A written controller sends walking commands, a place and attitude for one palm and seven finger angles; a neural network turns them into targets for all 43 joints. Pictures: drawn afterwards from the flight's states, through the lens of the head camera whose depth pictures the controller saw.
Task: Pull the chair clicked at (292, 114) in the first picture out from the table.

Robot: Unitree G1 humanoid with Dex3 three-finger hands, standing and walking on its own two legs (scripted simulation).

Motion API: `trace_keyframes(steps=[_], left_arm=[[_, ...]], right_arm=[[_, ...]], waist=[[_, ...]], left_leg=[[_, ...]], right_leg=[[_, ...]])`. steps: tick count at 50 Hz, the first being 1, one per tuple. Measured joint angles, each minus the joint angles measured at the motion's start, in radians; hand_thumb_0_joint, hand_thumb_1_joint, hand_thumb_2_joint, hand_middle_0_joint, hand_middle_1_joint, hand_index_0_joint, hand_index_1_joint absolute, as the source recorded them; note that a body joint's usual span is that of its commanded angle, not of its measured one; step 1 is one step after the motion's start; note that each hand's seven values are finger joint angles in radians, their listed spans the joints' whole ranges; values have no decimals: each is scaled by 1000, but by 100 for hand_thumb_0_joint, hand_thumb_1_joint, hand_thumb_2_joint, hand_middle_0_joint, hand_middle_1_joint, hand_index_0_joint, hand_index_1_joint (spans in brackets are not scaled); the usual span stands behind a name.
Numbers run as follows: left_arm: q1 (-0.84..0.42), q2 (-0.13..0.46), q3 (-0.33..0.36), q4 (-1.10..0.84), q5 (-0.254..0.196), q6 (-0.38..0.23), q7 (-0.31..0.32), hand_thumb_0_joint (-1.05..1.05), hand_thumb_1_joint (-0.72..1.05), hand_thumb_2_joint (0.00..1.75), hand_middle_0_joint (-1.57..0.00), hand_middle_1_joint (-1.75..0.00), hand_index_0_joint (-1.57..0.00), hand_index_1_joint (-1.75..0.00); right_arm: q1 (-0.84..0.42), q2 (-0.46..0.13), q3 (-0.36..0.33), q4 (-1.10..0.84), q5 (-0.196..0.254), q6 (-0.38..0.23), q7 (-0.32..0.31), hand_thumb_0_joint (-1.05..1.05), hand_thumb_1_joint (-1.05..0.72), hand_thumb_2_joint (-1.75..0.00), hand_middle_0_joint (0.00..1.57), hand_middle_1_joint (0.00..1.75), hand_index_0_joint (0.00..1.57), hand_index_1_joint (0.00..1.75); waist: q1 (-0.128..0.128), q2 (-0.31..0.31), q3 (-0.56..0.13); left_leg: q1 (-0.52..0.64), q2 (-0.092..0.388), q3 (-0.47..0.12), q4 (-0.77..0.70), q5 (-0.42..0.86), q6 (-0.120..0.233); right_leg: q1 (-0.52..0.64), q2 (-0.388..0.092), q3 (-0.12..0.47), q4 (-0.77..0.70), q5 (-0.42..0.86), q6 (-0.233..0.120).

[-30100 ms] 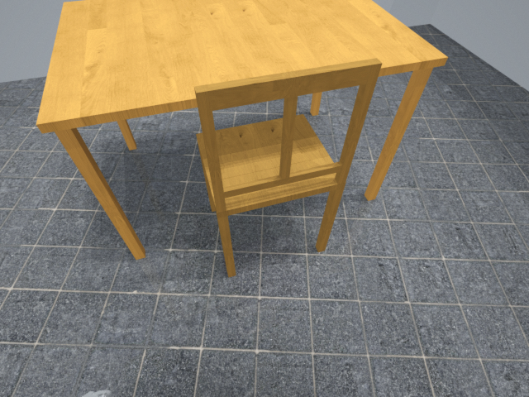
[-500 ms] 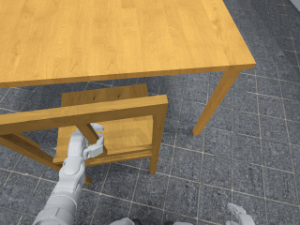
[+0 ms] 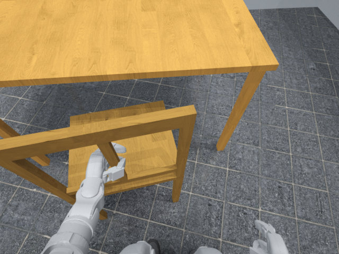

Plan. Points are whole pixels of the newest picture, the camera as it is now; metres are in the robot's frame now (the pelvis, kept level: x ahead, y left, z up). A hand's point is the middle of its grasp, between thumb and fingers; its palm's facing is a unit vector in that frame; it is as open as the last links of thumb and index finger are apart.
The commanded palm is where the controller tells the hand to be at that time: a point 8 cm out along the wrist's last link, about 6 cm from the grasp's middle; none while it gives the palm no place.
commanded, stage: step backward, pulling the chair out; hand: left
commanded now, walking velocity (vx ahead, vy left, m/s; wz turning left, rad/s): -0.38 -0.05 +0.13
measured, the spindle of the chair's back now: (114, 162) +0.35 +0.16 -0.09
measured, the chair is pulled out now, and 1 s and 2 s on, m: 0.13 0.27 0.45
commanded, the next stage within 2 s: none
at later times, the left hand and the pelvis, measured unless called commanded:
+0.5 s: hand (121, 191) +0.27 +0.13 -0.06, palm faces +0.01 -0.99 -0.16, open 5.5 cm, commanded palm +0.23 +0.18 -0.06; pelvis -0.06 +0.00 +0.00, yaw +1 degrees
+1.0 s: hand (119, 226) +0.19 +0.12 -0.06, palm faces +0.00 -0.99 -0.16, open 5.5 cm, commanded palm +0.16 +0.17 -0.06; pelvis -0.14 -0.01 +0.00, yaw +1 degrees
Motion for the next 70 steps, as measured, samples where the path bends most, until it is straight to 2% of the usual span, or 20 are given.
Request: trace_keyframes(steps=[7, 14, 17, 20, 23, 25, 29, 33, 38, 41, 43, 45, 49, 55, 58, 61, 63, 66, 68, 70], left_arm=[[6, -12, 13, 12, -10, -22, -3, 5, 64, 75, -28, -112, -50, -144], [9, -44, 3, 74, 5, -56, 18, 5, 64, 74, -29, -112, -50, -145], [-14, -54, -17, 85, 20, -41, 20, 4, 65, 73, -27, -113, -50, -145], [-49, -39, -40, 74, 22, -16, 19, 4, 65, 72, -25, -114, -50, -145], [-48, -16, -38, 40, 24, 6, 10, 4, 66, 71, -24, -115, -50, -144], [-37, -10, -29, 19, 24, 14, 7, 4, 66, 71, -24, -115, -50, -144], [-11, 2, -4, -18, 28, 6, 3, 4, 65, 72, -26, -115, -50, -144], [4, 1, 20, -31, 22, -3, 2, 4, 64, 73, -27, -114, -50, -144], [18, -26, 7, -25, 32, -6, 4, 4, 64, 74, -27, -114, -50, -144], [3, -36, -27, -21, 45, 4, 5, 3, 64, 73, -25, -116, -50, -144], [-9, -24, -46, -25, 45, 14, 4, 3, 65, 73, -23, -117, -50, -144], [-11, -16, -52, -27, 41, 22, 1, 3, 66, 73, -22, -117, -50, -144], [-12, -15, -41, -23, 36, 24, 3, 4, 66, 73, -22, -116, -50, -144], [-26, 8, 3, -14, 19, 1, -12, 4, 63, 76, -26, -114, -50, -144], [-23, -1, 39, -9, 6, -13, -14, 5, 63, 76, -27, -112, -50, -144], [0, -11, 48, -18, 11, -19, -9, 5, 63, 76, -27, -111, -50, -144], [7, -25, 44, -20, 19, -18, -6, 5, 63, 75, -26, -111, -50, -144], [-3, -45, 14, -19, 33, 0, 2, 4, 64, 74, -25, -113, -50, -144], [-20, -55, -20, -23, 38, 20, 7, 4, 64, 74, -24, -115, -50, -144], [-49, -47, -52, -24, 39, 39, 10, 3, 64, 73, -23, -116, -50, -144]], right_arm=[[22, 20, 5, 43, 15, -34, -8, 1, -90, -90, 20, 30, 21, 30], [46, -40, -20, 114, 25, -50, -33, 1, -90, -90, 20, 30, 21, 30], [56, -75, -31, 121, 26, -52, -42, 1, -90, -90, 20, 30, 20, 30], [38, -74, -44, 106, 24, -36, -40, 1, -91, -90, 20, 30, 20, 30], [29, -46, -41, 64, 6, -29, -26, 1, -91, -90, 20, 30, 20, 30], [28, -23, -38, 47, -5, -36, -10, 1, -91, -90, 20, 30, 20, 30], [11, 22, -19, 41, -11, -52, 18, 1, -91, -90, 20, 30, 20, 30], [1, 43, -5, 36, 4, -51, 16, 1, -90, -90, 20, 30, 21, 30], [7, 2, -12, 58, 12, -43, -19, 1, -90, -90, 20, 30, 21, 30], [9, -30, -19, 81, 11, -41, -40, 1, -90, -90, 20, 30, 21, 30], [5, -28, -22, 79, 9, -29, -42, 1, -90, -90, 20, 30, 20, 30], [7, -21, -25, 66, -5, -27, -33, 1, -91, -90, 20, 30, 20, 30], [8, 3, -30, 57, -17, -48, -2, 1, -91, -90, 20, 30, 20, 30], [-5, 39, -14, 64, -15, -75, 21, 1, -90, -90, 20, 30, 20, 30], [-20, 32, -14, 72, 4, -67, 17, 1, -90, -90, 20, 30, 21, 30], [-15, 13, -16, 82, 14, -60, -6, 1, -90, -90, 20, 30, 21, 30], [-13, -12, -18, 94, 14, -59, -18, 1, -90, -90, 20, 30, 21, 30], [-7, -53, -26, 103, 19, -53, -35, 1, -90, -90, 20, 30, 20, 30], [1, -81, -35, 97, 21, -44, -47, 1, -90, -90, 20, 30, 20, 30], [-11, -84, -49, 89, 23, -28, -51, 1, -91, -90, 20, 30, 20, 30]], waist=[[10, 54, 23], [-1, 44, -14], [-16, 46, -33], [-10, 5, -10], [-11, -21, -3], [-13, -17, -4], [-1, 5, 10], [-12, 36, 31], [-26, 48, 0], [-31, 37, -6], [-14, -3, 4], [-7, -17, 3], [1, -1, 9], [21, 25, 33], [0, 75, 62], [-5, 45, 47], [-12, 28, 34], [-26, 21, 20], [-30, 33, 13], [-19, 15, 29]], left_leg=[[-44, 45, -40, 44, 17, -33], [-40, -11, -133, 191, -209, -92], [39, 13, -163, 82, -102, -89], [52, -7, -141, 38, -63, -73], [46, -8, -124, 23, -62, -67], [33, 3, -125, 24, -55, -69], [8, 45, -123, 44, -53, -88], [-10, 73, -140, 50, -33, -105], [-31, 27, -165, 182, -200, -107], [20, 14, -158, 91, -93, -83], [38, -5, -136, 55, -72, -64], [39, -6, -129, 30, -60, -59], [30, 21, -141, -1, -24, -67], [-20, 61, -142, 20, 2, -102], [-47, 89, -168, 66, -12, -110], [-86, 20, -180, 267, -211, -112], [-72, -11, -176, 300, -260, -115], [2, -6, -162, 189, -214, -116], [71, 26, -154, 54, -62, -108], [98, 21, -143, 1, -83, -101]], right_leg=[[-3, 36, -53, -35, 93, -10], [-23, 3, -50, -42, 112, -9], [-43, -15, -66, -33, 116, 7], [-57, -42, -47, -32, 135, 28], [-74, -34, -12, 21, 90, 12], [-55, -18, -3, 38, 40, -1], [-2, 15, -6, -51, 74, 12], [1, 45, -23, -85, 126, -5], [-38, 23, -34, -54, 123, -1], [-53, -3, -45, -35, 123, 16], [-58, -22, -26, -25, 134, 23], [-75, -18, -9, 48, 36, 13], [-37, 11, -1, 85, -64, 1], [61, 22, 3, -70, 54, 4], [66, 58, -21, -102, 88, -1], [27, 28, -5, -79, 86, -7], [8, 1, -2, -73, 91, -3], [-8, -33, -21, -65, 96, 12], [-22, -39, -44, -45, 93, 23], [-31, -52, -43, -31, 102, 37]])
